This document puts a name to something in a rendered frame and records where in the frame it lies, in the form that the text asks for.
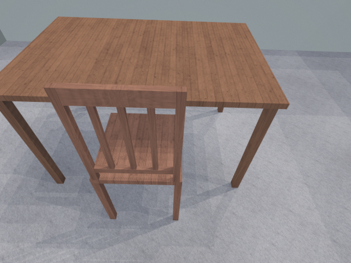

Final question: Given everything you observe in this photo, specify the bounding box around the table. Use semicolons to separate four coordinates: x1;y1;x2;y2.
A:
0;16;290;188

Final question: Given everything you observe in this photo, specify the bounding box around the chair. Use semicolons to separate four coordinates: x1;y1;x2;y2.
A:
43;82;187;220

